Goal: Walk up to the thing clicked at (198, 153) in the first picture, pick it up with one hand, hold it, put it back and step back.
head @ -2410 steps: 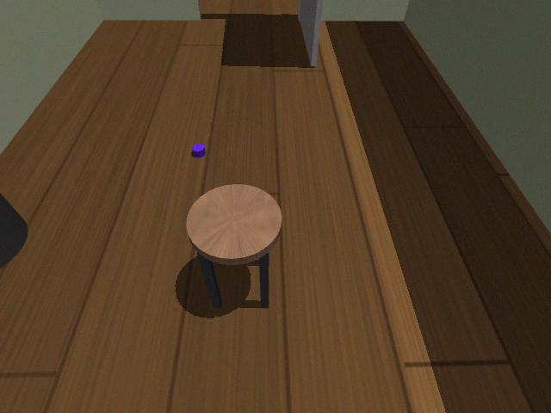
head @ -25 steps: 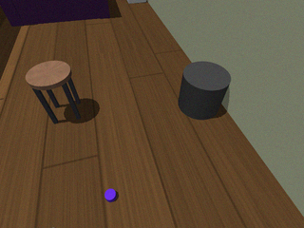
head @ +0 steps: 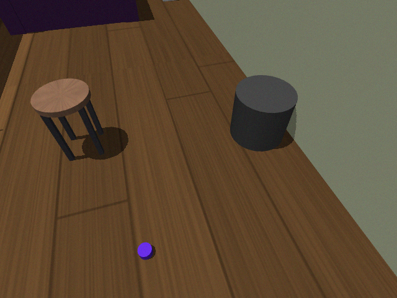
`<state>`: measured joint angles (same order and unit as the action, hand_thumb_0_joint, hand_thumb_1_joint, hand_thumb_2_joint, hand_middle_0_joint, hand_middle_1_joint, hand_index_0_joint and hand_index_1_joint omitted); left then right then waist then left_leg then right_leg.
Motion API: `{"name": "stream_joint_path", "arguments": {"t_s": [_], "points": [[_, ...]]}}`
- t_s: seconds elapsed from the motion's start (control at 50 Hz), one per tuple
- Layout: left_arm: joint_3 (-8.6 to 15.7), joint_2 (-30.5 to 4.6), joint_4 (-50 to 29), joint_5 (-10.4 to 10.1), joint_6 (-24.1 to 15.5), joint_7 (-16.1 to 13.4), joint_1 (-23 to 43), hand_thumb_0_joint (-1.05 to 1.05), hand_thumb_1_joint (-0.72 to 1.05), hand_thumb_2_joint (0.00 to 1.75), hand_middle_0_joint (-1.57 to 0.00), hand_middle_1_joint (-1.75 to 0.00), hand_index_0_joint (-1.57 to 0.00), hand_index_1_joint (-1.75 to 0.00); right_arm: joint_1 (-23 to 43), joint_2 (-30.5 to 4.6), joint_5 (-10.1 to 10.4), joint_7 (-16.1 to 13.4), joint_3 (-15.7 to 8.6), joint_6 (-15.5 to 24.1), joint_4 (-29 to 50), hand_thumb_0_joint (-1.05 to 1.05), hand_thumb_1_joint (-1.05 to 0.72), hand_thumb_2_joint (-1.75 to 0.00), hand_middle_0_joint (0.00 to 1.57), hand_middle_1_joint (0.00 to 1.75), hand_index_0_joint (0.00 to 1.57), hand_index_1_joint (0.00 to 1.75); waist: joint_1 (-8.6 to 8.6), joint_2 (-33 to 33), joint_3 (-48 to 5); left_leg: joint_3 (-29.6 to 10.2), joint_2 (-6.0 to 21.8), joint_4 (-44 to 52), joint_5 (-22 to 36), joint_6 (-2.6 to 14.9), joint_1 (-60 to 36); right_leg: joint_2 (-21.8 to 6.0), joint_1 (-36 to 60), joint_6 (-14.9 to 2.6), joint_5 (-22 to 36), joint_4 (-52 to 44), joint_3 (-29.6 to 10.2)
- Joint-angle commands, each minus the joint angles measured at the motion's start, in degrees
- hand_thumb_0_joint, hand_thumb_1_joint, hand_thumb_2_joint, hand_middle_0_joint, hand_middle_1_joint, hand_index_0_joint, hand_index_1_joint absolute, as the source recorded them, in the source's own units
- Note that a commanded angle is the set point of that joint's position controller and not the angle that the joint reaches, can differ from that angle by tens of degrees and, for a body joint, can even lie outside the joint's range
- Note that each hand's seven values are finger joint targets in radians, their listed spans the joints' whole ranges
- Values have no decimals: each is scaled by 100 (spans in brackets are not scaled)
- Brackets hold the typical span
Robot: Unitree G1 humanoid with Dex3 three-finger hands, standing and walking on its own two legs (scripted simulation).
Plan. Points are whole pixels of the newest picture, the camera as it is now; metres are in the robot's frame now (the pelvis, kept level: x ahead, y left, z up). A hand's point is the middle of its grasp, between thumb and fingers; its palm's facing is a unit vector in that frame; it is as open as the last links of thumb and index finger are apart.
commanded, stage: stand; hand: left
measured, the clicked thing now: (145, 251) +0.44 +0.27 -0.75
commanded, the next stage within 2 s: none
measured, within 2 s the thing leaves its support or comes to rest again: neither
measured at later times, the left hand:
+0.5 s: hand out of the picture +0.03 +0.26 -0.15, palm faces -0.02 -0.94 -0.35, open 7.4 cm
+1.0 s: hand out of the picture +0.04 +0.26 -0.15, palm faces -0.03 -0.94 -0.34, open 7.4 cm
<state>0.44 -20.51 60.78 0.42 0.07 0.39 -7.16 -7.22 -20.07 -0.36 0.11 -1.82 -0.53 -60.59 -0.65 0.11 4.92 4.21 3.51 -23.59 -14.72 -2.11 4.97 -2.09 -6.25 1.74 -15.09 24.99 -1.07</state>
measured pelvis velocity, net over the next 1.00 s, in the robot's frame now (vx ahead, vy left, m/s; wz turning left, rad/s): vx -0.03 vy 0.01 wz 0.01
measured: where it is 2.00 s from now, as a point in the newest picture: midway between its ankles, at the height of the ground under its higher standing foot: outside the picture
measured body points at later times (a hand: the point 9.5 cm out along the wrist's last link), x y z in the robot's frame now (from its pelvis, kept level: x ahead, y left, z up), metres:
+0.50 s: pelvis -0.03 +0.00 +0.01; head -0.03 +0.00 +0.46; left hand +0.04 +0.30 -0.12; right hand +0.03 -0.31 -0.13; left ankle -0.02 +0.14 -0.74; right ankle -0.01 -0.14 -0.74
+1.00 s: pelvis -0.03 +0.01 +0.01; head -0.02 +0.01 +0.45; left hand +0.04 +0.31 -0.13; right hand +0.04 -0.29 -0.13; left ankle -0.02 +0.14 -0.74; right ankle -0.01 -0.14 -0.74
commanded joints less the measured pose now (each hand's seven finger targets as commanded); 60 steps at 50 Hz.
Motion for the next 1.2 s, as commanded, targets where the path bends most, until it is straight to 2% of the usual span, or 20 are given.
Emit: {"name": "stream_joint_path", "arguments": {"t_s": [0.0, 0.08, 0.2, 0.28, 0.32, 0.4, 0.44, 0.5, 0.56, 0.62, 0.68, 0.8, 0.9, 0.94, 1.1, 1.18], "points": [[208, -1226, -237, -11, -152, -113, 257, 0, 90, 90, -20, -30, -20, -30, 243, -1168, 12, -52, -168, 140, 254, 0, -90, -90, 20, 30, 20, 30, -7, -99, -672, -360, 478, 505, 1698, 277, -362, -514, 104, -299, 2206, -566, -293], [220, -1254, -155, 11, -176, -117, 311, 0, 90, 90, -20, -30, -20, -30, 277, -1181, -10, -38, -153, 143, 157, 0, -90, -90, 20, 30, 20, 30, -19, -148, -664, -355, 489, 635, 1400, 271, -387, -543, 56, -283, 1941, -716, -331], [225, -1265, -70, 17, -168, -84, 350, 0, 90, 90, -20, -30, -20, -30, 331, -1181, -49, -10, -132, 174, 25, 0, -90, -90, 20, 30, 20, 30, 13, -32, -391, -426, 478, 900, 567, 234, -139, -508, -189, -262, 984, -986, -401], [220, -1252, -45, 24, -197, -76, 351, 0, 90, 90, -20, -30, -20, -30, 322, -1210, -47, 7, -149, 193, -9, 0, -90, -90, 20, 30, 20, 30, 16, -77, -491, -456, 509, 872, 633, 258, -204, -523, -212, -256, 1001, -1006, -404], [216, -1271, -26, 36, -197, -74, 320, 0, 90, 90, -20, -30, -20, -30, 320, -1169, -49, 14, -155, 189, -36, 0, -90, -90, 20, 30, 20, 30, 15, -104, -410, -476, 503, 904, 529, 236, -186, -505, -337, -247, 741, -1057, -389], [201, -1237, -25, 33, -196, -66, 296, 0, 90, 90, -20, -30, -20, -30, 289, -1216, -61, 14, -174, 190, -74, 0, -90, -90, 20, 30, 20, 30, 16, -39, -458, -484, 509, 881, 437, 257, -133, -523, -353, -260, 675, -1086, -451], [202, -1274, -21, 35, -198, -71, 275, 0, 90, 90, -20, -30, -20, -30, 265, -1183, -60, 22, -171, 185, -94, 0, -90, -90, 20, 30, 20, 30, 32, -101, -362, -496, 487, 878, 328, 248, -44, -507, -414, -252, 390, -1130, -447], [196, -1275, -20, 27, -185, -68, 300, 0, 90, 90, -20, -30, -20, -30, 157, -1189, -65, 21, -167, 177, -124, 0, -90, -90, 20, 30, 20, 30, -6, -88, -342, -491, 477, 895, 219, 267, 42, -527, -445, -265, 272, -1148, -500], [189, -1247, 2, 30, -175, -58, 191, 0, 90, 90, -20, -30, -20, -30, 182, -1205, -67, 17, -164, 192, -118, 0, -90, -90, 20, 30, 20, 30, 26, 69, -363, -537, 495, 954, 147, 271, 121, -498, -367, -256, 442, -1037, -432], [185, -1276, 23, 30, -170, -55, 130, 0, 90, 90, -20, -30, -20, -30, 161, -1190, -59, 26, -161, 180, -131, 0, -90, -90, 20, 30, 20, 30, 46, -111, -234, -568, 469, 972, -41, 276, 216, -472, -493, -238, 79, -1080, -423], [160, -1215, -11, 34, -179, -49, 109, 0, 90, 90, -20, -30, -20, -30, 160, -1258, -59, 20, -175, 192, -125, 0, -90, -90, 20, 30, 20, 30, 41, 76, -425, -558, 506, 911, 280, 291, 81, -501, -392, -247, 530, -990, -420], [133, -1212, -17, 20, -175, -58, 99, 0, 90, 90, -20, -30, -20, -30, 181, -1242, -40, 6, -154, 214, -142, 0, -90, -90, 20, 30, 20, 30, 42, 69, -529, -558, 517, 853, 742, 278, 12, -510, -272, -243, 989, -846, -363], [120, -1199, 5, 20, -147, -60, 55, 0, 90, 90, -20, -30, -20, -30, 186, -1242, -33, 1, -139, 204, -152, 0, -90, -90, 20, 30, 20, 30, 62, 97, -437, -558, 513, 908, 529, 269, 98, -515, -307, -246, 768, -866, -360], [129, -1240, -19, 29, -155, -64, 126, 0, 90, 90, -20, -30, -20, -30, 224, -1202, -40, 3, -137, 213, -126, 0, -90, -90, 20, 30, 20, 30, 42, 8, -520, -550, 508, 891, 757, 256, 50, -524, -267, -255, 967, -799, -339], [115, -1227, -17, 20, -183, -86, 141, 0, 90, 90, -20, -30, -20, -30, 246, -1201, -22, 11, -135, 188, -134, 0, -90, -90, 20, 30, 20, 30, 29, -132, -526, -539, 505, 783, 943, 267, -33, -557, -266, -234, 1113, -861, -331], [115, -1222, -35, 24, -194, -87, 168, 0, 90, 90, -20, -30, -20, -30, 266, -1217, -21, 9, -131, 193, -126, 0, -90, -90, 20, 30, 20, 30, 18, -33, -618, -524, 509, 727, 1104, 264, -79, -584, -175, -225, 1393, -837, -327]]}}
